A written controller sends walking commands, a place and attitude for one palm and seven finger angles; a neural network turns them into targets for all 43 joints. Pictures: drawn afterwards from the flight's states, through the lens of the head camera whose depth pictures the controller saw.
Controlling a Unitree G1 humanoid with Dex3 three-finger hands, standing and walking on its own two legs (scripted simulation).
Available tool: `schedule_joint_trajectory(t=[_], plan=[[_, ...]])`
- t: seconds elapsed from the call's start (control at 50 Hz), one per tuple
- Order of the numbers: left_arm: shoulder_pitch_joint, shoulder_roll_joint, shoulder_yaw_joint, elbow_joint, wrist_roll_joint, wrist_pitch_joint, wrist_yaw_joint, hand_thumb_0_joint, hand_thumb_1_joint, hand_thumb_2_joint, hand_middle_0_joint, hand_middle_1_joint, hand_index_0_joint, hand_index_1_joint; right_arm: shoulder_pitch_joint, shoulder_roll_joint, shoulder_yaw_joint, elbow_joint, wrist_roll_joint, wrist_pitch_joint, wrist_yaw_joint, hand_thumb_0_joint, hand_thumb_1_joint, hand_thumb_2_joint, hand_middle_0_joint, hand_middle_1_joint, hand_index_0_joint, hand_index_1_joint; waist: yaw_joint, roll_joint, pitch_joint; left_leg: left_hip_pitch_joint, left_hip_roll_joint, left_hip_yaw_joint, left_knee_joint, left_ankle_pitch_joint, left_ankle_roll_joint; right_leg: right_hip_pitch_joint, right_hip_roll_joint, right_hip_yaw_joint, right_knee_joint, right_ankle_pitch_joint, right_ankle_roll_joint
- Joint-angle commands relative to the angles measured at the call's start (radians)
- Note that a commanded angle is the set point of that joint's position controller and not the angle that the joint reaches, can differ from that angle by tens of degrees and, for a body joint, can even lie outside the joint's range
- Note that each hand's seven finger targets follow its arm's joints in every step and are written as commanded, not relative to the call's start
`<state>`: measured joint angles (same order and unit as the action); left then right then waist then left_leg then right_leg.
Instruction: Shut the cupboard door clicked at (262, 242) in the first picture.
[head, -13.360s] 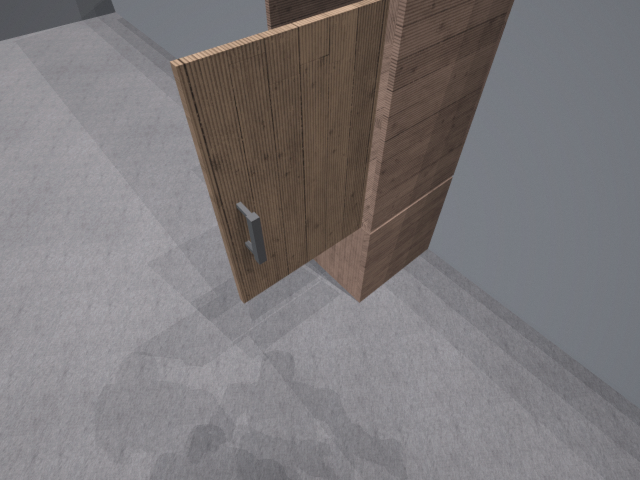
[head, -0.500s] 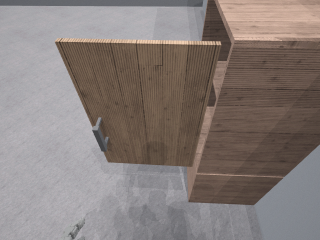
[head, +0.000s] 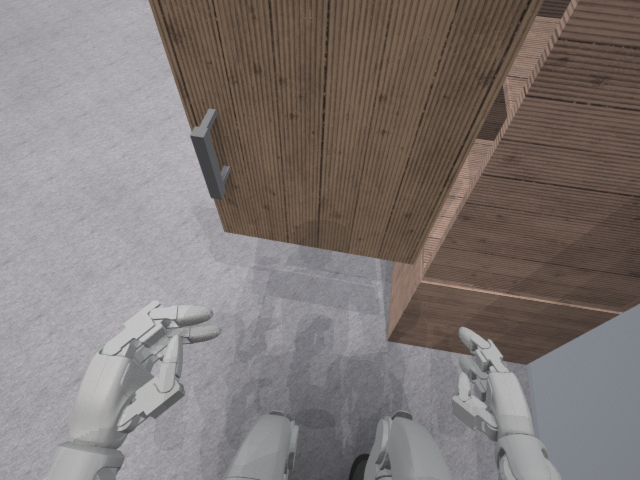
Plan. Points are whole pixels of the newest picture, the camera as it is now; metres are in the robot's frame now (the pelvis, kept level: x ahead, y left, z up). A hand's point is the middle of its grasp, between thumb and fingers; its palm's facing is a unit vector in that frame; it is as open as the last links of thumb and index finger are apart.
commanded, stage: raise the hand and make a fist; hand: left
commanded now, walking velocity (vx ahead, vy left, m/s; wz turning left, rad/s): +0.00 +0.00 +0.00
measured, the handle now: (214, 156) +0.52 +0.23 +0.04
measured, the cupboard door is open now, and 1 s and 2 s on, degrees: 89 89 89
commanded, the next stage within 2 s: bring the fist close to the handle in 1.30 s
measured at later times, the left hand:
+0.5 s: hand (170, 369) +0.22 +0.19 +0.05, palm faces -0.05 -1.00 -0.04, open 3.3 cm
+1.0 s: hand (167, 344) +0.24 +0.20 +0.05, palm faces -0.06 -1.00 -0.04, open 3.1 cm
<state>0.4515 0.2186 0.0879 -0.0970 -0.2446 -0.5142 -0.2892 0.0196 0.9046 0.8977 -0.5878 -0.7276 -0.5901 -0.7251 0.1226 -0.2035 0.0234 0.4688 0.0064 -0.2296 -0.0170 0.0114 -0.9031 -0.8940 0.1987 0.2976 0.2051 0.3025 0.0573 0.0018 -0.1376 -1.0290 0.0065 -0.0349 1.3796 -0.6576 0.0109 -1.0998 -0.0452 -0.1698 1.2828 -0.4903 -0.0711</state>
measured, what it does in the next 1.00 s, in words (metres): stands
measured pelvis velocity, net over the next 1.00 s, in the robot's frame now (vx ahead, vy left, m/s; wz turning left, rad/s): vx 0.01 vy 0.01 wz -0.02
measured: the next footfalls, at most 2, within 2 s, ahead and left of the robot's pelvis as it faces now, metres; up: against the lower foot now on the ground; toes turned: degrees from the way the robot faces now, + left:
none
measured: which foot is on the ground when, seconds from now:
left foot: down 0.00-1.00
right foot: down 0.00-1.00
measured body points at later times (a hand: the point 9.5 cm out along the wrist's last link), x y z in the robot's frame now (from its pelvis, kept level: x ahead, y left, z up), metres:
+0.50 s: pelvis +0.00 +0.02 +0.01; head +0.09 +0.03 +0.45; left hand +0.21 +0.24 +0.06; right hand +0.19 -0.24 -0.05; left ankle +0.01 +0.11 -0.61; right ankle +0.07 -0.09 -0.61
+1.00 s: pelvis +0.01 +0.01 +0.01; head +0.10 +0.03 +0.45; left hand +0.24 +0.25 +0.06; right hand +0.20 -0.22 -0.06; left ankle +0.01 +0.11 -0.61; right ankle +0.07 -0.09 -0.61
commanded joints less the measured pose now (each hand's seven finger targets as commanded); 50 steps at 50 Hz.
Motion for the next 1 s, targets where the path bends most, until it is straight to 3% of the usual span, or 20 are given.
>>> schedule_joint_trajectory(t=[0.0, 0.02, 0.06, 0.12, 0.16, 0.2, 0.26, 0.28, 0.32, 0.36, 0.38, 0.42, 0.48, 0.58, 0.74, 0.76, 0.82, 0.94, 0.98], plan=[[0.056, 0.111, 0.085, -0.159, -0.025, 0.099, -0.023, 0.000, 0.900, 0.900, -0.768, -0.920, -0.768, -0.920, 0.037, -0.150, -0.088, -0.150, 0.032, -0.020, -0.030, 0.000, -0.900, -0.900, 0.200, 0.300, 0.200, 0.300, -0.052, -0.008, -0.302, 0.026, -0.023, -0.011, -0.259, 0.277, 0.016, 0.381, 0.031, 0.182, -0.248, 0.056, 0.050], [0.067, 0.127, 0.117, -0.131, -0.033, 0.127, -0.015, 0.000, 0.900, 0.900, -0.787, -0.940, -0.787, -0.940, 0.013, -0.143, -0.082, -0.151, 0.031, -0.012, -0.033, 0.000, -0.900, -0.900, 0.200, 0.300, 0.200, 0.300, -0.032, -0.006, -0.295, 0.011, -0.025, -0.011, -0.265, 0.277, 0.016, 0.394, 0.035, 0.184, -0.245, 0.044, 0.045], [0.052, 0.120, 0.137, -0.186, -0.047, 0.130, 0.014, 0.000, 0.900, 0.900, -0.823, -0.980, -0.823, -0.980, 0.019, -0.130, -0.080, -0.159, 0.030, -0.012, -0.032, 0.000, -0.900, -0.900, 0.200, 0.300, 0.200, 0.300, -0.024, -0.005, -0.309, 0.019, -0.026, -0.012, -0.283, 0.279, 0.011, 0.411, 0.027, 0.178, -0.249, 0.038, 0.048], [0.042, 0.121, 0.139, -0.203, -0.046, 0.080, 0.058, 0.000, 0.900, 0.900, -0.878, -1.040, -0.878, -1.040, 0.016, -0.129, -0.074, -0.155, 0.019, -0.022, -0.035, 0.000, -0.900, -0.900, 0.200, 0.300, 0.200, 0.300, -0.022, -0.009, -0.285, 0.014, -0.024, -0.016, -0.286, 0.286, 0.010, 0.388, 0.030, 0.166, -0.230, 0.039, 0.040], [0.044, 0.101, 0.111, -0.199, -0.039, 0.032, 0.069, 0.000, 0.900, 0.900, -0.915, -1.080, -0.915, -1.080, 0.043, -0.133, -0.076, -0.146, 0.014, -0.033, -0.031, 0.000, -0.900, -0.900, 0.200, 0.300, 0.200, 0.300, -0.038, -0.007, -0.285, 0.018, -0.024, -0.019, -0.290, 0.274, 0.007, 0.357, 0.026, 0.156, -0.222, 0.031, 0.041], [0.038, 0.074, 0.072, -0.169, -0.032, -0.002, 0.067, 0.000, 0.900, 0.900, -0.952, -1.120, -0.952, -1.120, 0.049, -0.147, -0.078, -0.141, 0.014, -0.040, -0.030, 0.000, -0.900, -0.900, 0.200, 0.300, 0.200, 0.300, -0.060, -0.019, -0.230, 0.005, -0.024, -0.024, -0.292, 0.221, 0.006, 0.301, 0.025, 0.151, -0.231, -0.031, 0.042], [0.032, 0.095, 0.067, -0.153, -0.023, -0.022, 0.048, 0.000, 0.900, 0.900, -1.007, -1.180, -1.007, -1.180, 0.064, -0.162, -0.083, -0.148, 0.016, -0.039, -0.033, 0.000, -0.900, -0.900, 0.200, 0.300, 0.200, 0.300, -0.063, -0.007, -0.222, 0.009, -0.026, -0.026, -0.301, 0.192, 0.008, 0.276, 0.024, 0.148, -0.226, -0.055, 0.038], [0.033, 0.096, 0.064, -0.146, -0.022, -0.021, 0.045, 0.000, 0.900, 0.900, -1.025, -1.200, -1.025, -1.200, 0.068, -0.165, -0.083, -0.152, 0.017, -0.037, -0.035, 0.000, -0.900, -0.900, 0.200, 0.300, 0.200, 0.300, -0.067, -0.020, -0.214, 0.001, -0.028, -0.022, -0.301, 0.185, 0.010, 0.282, 0.022, 0.152, -0.234, -0.063, 0.039], [0.006, 0.125, 0.084, -0.157, -0.024, -0.019, 0.041, 0.000, 0.900, 0.900, -1.062, -1.240, -1.062, -1.240, 0.068, -0.170, -0.082, -0.157, 0.018, -0.032, -0.039, 0.000, -0.900, -0.900, 0.200, 0.300, 0.200, 0.300, -0.062, 0.011, -0.211, 0.006, -0.029, -0.020, -0.303, 0.182, 0.010, 0.282, 0.025, 0.156, -0.232, -0.067, 0.034], [0.019, 0.125, 0.093, -0.187, -0.027, -0.022, 0.047, 0.000, 0.900, 0.900, -1.098, -1.280, -1.098, -1.280, 0.076, -0.168, -0.085, -0.164, 0.018, -0.026, -0.039, 0.000, -0.900, -0.900, 0.200, 0.300, 0.200, 0.300, -0.051, 0.052, -0.237, 0.043, -0.028, -0.019, -0.314, 0.219, 0.007, 0.290, 0.028, 0.143, -0.221, -0.010, 0.033], [0.018, 0.120, 0.090, -0.187, -0.028, -0.020, 0.052, 0.000, 0.900, 0.900, -1.117, -1.300, -1.117, -1.300, 0.081, -0.169, -0.085, -0.166, 0.018, -0.023, -0.039, 0.000, -0.900, -0.900, 0.200, 0.300, 0.200, 0.300, -0.056, 0.035, -0.237, 0.048, -0.028, -0.022, -0.317, 0.226, 0.006, 0.292, 0.031, 0.137, -0.220, -0.001, 0.035], [0.006, 0.131, 0.102, -0.202, -0.027, -0.018, 0.061, 0.000, 0.900, 0.900, -1.153, -1.340, -1.153, -1.340, 0.084, -0.168, -0.084, -0.168, 0.014, -0.013, -0.038, 0.000, -0.900, -0.900, 0.200, 0.300, 0.200, 0.300, -0.052, 0.067, -0.251, 0.070, -0.026, -0.024, -0.316, 0.272, 0.003, 0.295, 0.038, 0.125, -0.201, 0.053, 0.030], [0.021, 0.103, 0.079, -0.180, -0.021, -0.009, 0.061, 0.000, 0.900, 0.900, -1.208, -1.400, -1.208, -1.400, 0.086, -0.168, -0.085, -0.173, 0.013, 0.000, -0.033, 0.000, -0.900, -0.900, 0.200, 0.300, 0.200, 0.300, -0.060, 0.061, -0.234, 0.081, -0.023, -0.025, -0.317, 0.288, -0.003, 0.285, 0.041, 0.115, -0.202, 0.080, 0.034], [-0.008, 0.116, 0.089, -0.141, -0.021, 0.016, 0.036, 0.000, 0.900, 0.900, -1.300, -1.500, -1.300, -1.500, 0.093, -0.172, -0.080, -0.180, 0.012, 0.016, -0.032, 0.000, -0.900, -0.900, 0.200, 0.300, 0.200, 0.300, -0.071, 0.029, -0.242, 0.062, -0.024, -0.020, -0.298, 0.295, 0.001, 0.310, 0.042, 0.125, -0.208, 0.107, 0.037], [-0.071, 0.141, 0.123, -0.158, -0.048, 0.018, 0.000, 0.000, 0.900, 0.900, -1.300, -1.500, -1.300, -1.500, 0.093, -0.168, -0.071, -0.170, 0.011, 0.016, -0.032, 0.000, -0.900, -0.900, 0.200, 0.300, 0.200, 0.300, -0.064, 0.061, -0.290, 0.069, -0.024, -0.014, -0.270, 0.370, 0.000, 0.348, 0.042, 0.135, -0.189, 0.193, 0.033], [-0.062, 0.141, 0.128, -0.140, -0.052, 0.021, -0.001, 0.000, 0.900, 0.900, -1.300, -1.500, -1.300, -1.500, 0.096, -0.166, -0.072, -0.167, 0.012, 0.016, -0.032, 0.000, -0.900, -0.900, 0.200, 0.300, 0.200, 0.300, -0.066, 0.036, -0.287, 0.063, -0.023, -0.017, -0.272, 0.365, -0.001, 0.350, 0.042, 0.135, -0.193, 0.189, 0.035], [-0.076, 0.154, 0.134, -0.133, -0.054, 0.026, -0.009, 0.000, 0.900, 0.900, -1.300, -1.500, -1.300, -1.500, 0.088, -0.171, -0.071, -0.164, 0.013, 0.017, -0.032, 0.000, -0.900, -0.900, 0.200, 0.300, 0.200, 0.300, -0.063, 0.064, -0.282, 0.062, -0.023, -0.016, -0.271, 0.369, -0.001, 0.339, 0.045, 0.134, -0.188, 0.182, 0.030], [-0.069, 0.150, 0.148, -0.117, -0.069, 0.036, -0.015, 0.000, 0.900, 0.900, -1.300, -1.500, -1.300, -1.500, 0.094, -0.171, -0.075, -0.167, 0.019, 0.019, -0.032, 0.000, -0.900, -0.900, 0.200, 0.300, 0.200, 0.300, -0.058, 0.023, -0.311, 0.050, -0.026, -0.011, -0.277, 0.361, 0.001, 0.370, 0.038, 0.142, -0.198, 0.176, 0.037], [-0.061, 0.143, 0.143, -0.116, -0.069, 0.028, -0.011, 0.000, 0.900, 0.900, -1.300, -1.500, -1.300, -1.500, 0.090, -0.171, -0.078, -0.165, 0.021, 0.018, -0.031, 0.000, -0.900, -0.900, 0.200, 0.300, 0.200, 0.300, -0.056, 0.030, -0.292, 0.049, -0.026, -0.011, -0.284, 0.346, -0.002, 0.362, 0.037, 0.143, -0.203, 0.152, 0.036]])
